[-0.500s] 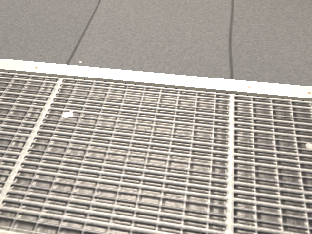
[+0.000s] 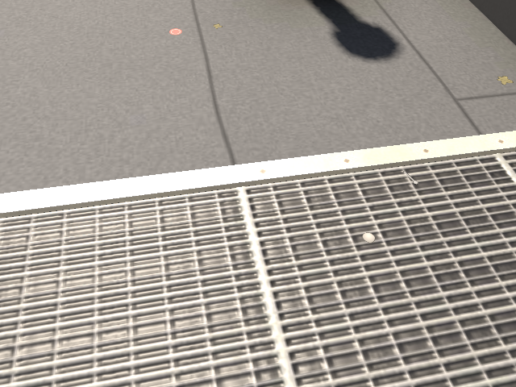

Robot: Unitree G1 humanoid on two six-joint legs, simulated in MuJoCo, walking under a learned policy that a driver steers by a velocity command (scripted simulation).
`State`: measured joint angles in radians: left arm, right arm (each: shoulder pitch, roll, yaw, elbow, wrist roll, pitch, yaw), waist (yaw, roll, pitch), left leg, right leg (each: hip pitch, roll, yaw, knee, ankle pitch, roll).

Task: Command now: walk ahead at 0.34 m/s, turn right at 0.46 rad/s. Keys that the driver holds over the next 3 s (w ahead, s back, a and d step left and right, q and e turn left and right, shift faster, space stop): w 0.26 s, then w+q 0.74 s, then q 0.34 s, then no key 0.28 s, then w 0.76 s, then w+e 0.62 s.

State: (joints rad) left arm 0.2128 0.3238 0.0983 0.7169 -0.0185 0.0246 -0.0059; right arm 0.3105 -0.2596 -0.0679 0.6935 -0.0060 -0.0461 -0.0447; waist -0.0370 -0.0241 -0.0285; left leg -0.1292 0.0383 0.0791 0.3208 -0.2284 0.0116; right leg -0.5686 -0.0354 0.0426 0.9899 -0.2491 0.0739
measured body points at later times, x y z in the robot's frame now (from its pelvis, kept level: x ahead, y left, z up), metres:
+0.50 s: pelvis +0.19 -0.08 -0.01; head +0.21 -0.09 +0.44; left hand +0.22 +0.19 -0.12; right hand +0.35 -0.34 -0.11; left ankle +0.36 +0.08 -0.68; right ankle +0.08 -0.16 -0.75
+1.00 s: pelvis +0.48 -0.04 +0.00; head +0.51 -0.02 +0.44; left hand +0.61 +0.26 -0.09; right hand +0.63 -0.30 -0.11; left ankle +0.44 +0.02 -0.75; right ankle +0.69 -0.19 -0.69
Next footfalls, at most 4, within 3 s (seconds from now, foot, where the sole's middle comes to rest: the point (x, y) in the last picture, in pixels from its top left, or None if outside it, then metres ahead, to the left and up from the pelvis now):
0.18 right None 0.12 -0.17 -0.79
0.68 left None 0.48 0.03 -0.79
1.14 right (287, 297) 0.78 -0.11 -0.79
1.56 left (212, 345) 0.64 0.11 -0.79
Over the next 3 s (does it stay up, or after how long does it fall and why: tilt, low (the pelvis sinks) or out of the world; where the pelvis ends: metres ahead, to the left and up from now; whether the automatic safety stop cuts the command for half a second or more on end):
stays up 1.14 0.28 -0.03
